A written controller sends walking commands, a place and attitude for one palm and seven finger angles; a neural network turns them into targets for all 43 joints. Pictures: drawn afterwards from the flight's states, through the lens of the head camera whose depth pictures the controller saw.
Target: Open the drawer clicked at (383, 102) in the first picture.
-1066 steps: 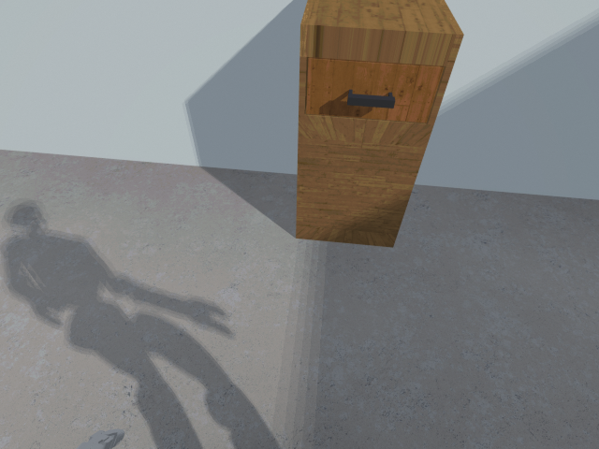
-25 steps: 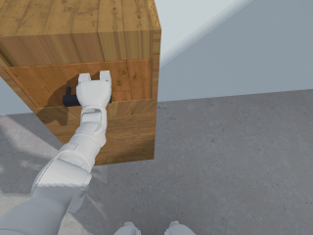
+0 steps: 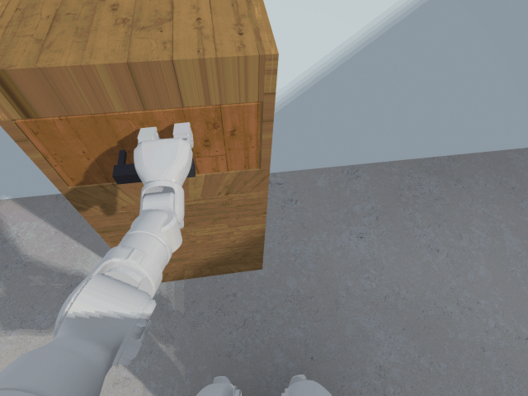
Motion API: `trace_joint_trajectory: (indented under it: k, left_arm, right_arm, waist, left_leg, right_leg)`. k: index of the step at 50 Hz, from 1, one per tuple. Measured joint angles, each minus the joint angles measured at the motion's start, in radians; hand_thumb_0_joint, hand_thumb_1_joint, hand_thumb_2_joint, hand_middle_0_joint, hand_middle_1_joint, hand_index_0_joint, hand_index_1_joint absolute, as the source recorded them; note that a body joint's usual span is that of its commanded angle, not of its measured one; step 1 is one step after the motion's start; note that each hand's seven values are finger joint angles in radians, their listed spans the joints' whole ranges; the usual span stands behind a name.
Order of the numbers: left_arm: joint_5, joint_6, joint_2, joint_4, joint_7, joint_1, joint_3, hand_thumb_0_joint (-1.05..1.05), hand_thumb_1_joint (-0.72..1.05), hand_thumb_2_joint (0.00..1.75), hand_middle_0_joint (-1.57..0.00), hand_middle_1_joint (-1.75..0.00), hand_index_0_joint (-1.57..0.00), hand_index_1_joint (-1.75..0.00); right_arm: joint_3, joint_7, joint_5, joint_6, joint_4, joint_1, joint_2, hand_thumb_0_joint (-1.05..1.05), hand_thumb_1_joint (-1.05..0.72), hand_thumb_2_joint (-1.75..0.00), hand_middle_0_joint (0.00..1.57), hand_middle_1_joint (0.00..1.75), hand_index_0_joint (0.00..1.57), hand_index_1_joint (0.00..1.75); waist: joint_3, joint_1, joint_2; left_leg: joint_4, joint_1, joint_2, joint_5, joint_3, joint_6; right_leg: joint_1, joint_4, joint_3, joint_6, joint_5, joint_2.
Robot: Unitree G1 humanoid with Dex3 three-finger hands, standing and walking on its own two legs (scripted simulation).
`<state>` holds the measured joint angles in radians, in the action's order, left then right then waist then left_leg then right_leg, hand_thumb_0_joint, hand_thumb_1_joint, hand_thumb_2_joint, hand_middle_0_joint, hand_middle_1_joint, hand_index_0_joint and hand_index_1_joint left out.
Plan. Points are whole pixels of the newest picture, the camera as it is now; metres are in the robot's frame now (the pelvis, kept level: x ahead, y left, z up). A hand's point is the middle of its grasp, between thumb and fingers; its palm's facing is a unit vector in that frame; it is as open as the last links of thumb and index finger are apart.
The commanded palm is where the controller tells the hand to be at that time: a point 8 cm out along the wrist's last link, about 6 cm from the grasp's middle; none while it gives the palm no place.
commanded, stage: lift the fingers back up to retry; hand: left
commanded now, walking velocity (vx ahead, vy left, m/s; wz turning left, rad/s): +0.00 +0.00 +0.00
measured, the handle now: (156, 161) +0.52 +0.17 +0.00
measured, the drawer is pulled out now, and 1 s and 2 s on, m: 0.00 0.00 0.00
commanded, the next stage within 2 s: re-aim the fingers above the handle in 0.52 s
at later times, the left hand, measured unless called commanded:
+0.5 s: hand (168, 160) +0.47 +0.13 +0.06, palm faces -0.02 -0.04 -1.00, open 13.8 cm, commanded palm +0.44 +0.13 +0.12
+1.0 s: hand (171, 170) +0.46 +0.13 +0.05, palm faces -0.07 -0.06 -1.00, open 13.8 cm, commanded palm +0.44 +0.14 +0.12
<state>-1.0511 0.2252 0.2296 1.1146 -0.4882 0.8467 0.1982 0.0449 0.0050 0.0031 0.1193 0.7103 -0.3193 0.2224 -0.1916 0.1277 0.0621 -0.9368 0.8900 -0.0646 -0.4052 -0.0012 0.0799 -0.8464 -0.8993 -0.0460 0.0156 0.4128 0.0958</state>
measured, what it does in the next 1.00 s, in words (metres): stands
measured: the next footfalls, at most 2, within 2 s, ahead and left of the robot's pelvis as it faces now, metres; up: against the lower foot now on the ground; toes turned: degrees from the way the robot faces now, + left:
none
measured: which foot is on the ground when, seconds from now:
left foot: down 0.00-1.00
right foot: down 0.00-1.00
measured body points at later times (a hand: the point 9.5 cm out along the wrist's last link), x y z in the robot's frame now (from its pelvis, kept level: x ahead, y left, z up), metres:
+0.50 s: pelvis +0.03 -0.02 +0.03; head +0.08 -0.03 +0.48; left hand +0.47 +0.13 +0.12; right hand +0.11 -0.28 -0.10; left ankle +0.01 +0.06 -0.68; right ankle +0.00 -0.12 -0.68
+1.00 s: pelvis +0.04 -0.03 +0.03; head +0.08 -0.05 +0.48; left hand +0.46 +0.13 +0.11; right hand +0.12 -0.29 -0.10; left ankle +0.01 +0.06 -0.68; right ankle +0.00 -0.12 -0.68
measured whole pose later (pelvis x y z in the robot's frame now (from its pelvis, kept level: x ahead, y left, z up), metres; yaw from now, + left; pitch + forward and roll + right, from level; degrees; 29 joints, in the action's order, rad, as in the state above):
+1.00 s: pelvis +0.04 -0.03 +0.03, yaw +2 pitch +14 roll +0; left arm -1.02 0.10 0.26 0.87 -0.30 0.65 0.23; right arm 0.06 0.02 -0.02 0.16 0.69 -0.26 0.23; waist -0.16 0.05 0.05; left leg -0.70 0.58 -0.06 -0.36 0.03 0.04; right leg -0.55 -0.69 -0.04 0.06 0.38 0.10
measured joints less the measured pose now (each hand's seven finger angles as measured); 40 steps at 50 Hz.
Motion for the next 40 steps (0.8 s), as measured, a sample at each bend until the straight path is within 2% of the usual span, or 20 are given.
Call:
trace_joint_trajectory:
  k: [6, 11, 17, 23, 28, 31, 35, 40]
  left_arm:
    - [0.018, -0.02, -0.009, -0.049, 0.047, -0.039, 0.004, 0.0, -0.49, 0.3, -0.32, -1.2, -0.32, -1.22]
    - [0.008, -0.044, -0.018, -0.09, 0.056, -0.074, 0.012, 0.0, -0.49, 0.3, -0.32, -1.2, -0.33, -1.21]
    - [0.009, -0.03, -0.006, -0.126, 0.073, -0.1, 0.003, 0.0, -0.49, 0.3, -0.33, -1.21, -0.33, -1.2]
    - [0.021, -0.019, -0.001, -0.151, 0.117, -0.11, 0.034, 0.0, -0.49, 0.3, -0.32, -1.21, -0.32, -1.2]
    - [0.027, -0.053, -0.004, -0.176, 0.155, -0.145, 0.03, 0.0, -0.49, 0.3, -0.32, -1.2, -0.32, -1.2]
    - [0.01, -0.091, 0.007, -0.2, 0.155, -0.175, 0.015, 0.0, -0.49, 0.3, -0.32, -1.2, -0.32, -1.2]
    - [-0.016, -0.126, 0.031, -0.22, 0.124, -0.197, -0.016, 0.0, -0.49, 0.3, -0.32, -1.2, -0.32, -1.2]
    - [-0.012, -0.1, 0.068, -0.214, 0.103, -0.193, -0.033, 0.0, -0.49, 0.3, -0.32, -1.2, -0.32, -1.2]
  right_arm:
    - [0.002, 0.002, -0.002, 0.008, -0.005, -0.01, -0.008, 0.01, -0.9, -0.9, 0.2, 0.3, 0.2, 0.3]
    - [0.001, 0.001, -0.007, 0.019, -0.005, -0.008, -0.01, 0.01, -0.9, -0.9, 0.2, 0.3, 0.2, 0.3]
    - [-0.001, 0.004, -0.016, 0.034, -0.02, 0.02, -0.006, 0.01, -0.9, -0.9, 0.2, 0.3, 0.2, 0.3]
    - [0.006, 0.007, -0.022, 0.044, -0.027, 0.042, 0.008, 0.01, -0.9, -0.9, 0.2, 0.3, 0.2, 0.3]
    - [0.003, 0.013, -0.023, 0.05, -0.037, 0.06, 0.013, 0.01, -0.9, -0.9, 0.2, 0.3, 0.2, 0.3]
    - [0.003, 0.02, -0.02, 0.047, -0.045, 0.07, 0.013, 0.01, -0.9, -0.9, 0.2, 0.3, 0.2, 0.3]
    - [0.006, 0.025, -0.016, 0.038, -0.047, 0.08, 0.013, 0.01, -0.9, -0.9, 0.2, 0.3, 0.2, 0.3]
    - [0.012, 0.021, -0.017, 0.036, -0.037, 0.078, 0.013, 0.01, -0.9, -0.9, 0.2, 0.3, 0.2, 0.3]
  waist:
    - [-0.001, -0.017, 0.008]
    - [0.0, -0.036, 0.007]
    - [0.014, -0.047, 0.0]
    - [0.023, -0.065, -0.001]
    - [0.025, -0.071, -0.013]
    - [0.027, -0.07, -0.019]
    - [0.03, -0.07, -0.021]
    - [0.031, -0.076, -0.013]
  left_leg:
    - [0.063, -0.083, 0.002, 0.008, -0.003, -0.001]
    - [0.109, -0.151, 0.002, 0.013, -0.001, -0.004]
    - [0.164, -0.218, 0.004, 0.027, 0.0, -0.012]
    - [0.21, -0.271, 0.002, 0.04, 0.01, -0.02]
    - [0.232, -0.298, 0.004, 0.045, 0.014, -0.027]
    - [0.234, -0.301, 0.007, 0.044, 0.015, -0.032]
    - [0.227, -0.293, 0.011, 0.04, 0.015, -0.037]
    - [0.225, -0.285, 0.012, 0.04, 0.019, -0.042]
  right_leg:
    - [0.081, 0.063, -0.011, 0.002, -0.011, 0.0]
    - [0.147, 0.106, -0.013, 0.008, -0.016, -0.001]
    - [0.208, 0.152, -0.018, 0.017, -0.028, 0.0]
    - [0.26, 0.191, -0.012, 0.026, -0.035, -0.003]
    - [0.284, 0.206, -0.01, 0.034, -0.038, -0.002]
    - [0.285, 0.206, -0.009, 0.04, -0.036, 0.001]
    - [0.275, 0.196, -0.008, 0.045, -0.033, 0.005]
    - [0.268, 0.193, -0.004, 0.049, -0.032, 0.007]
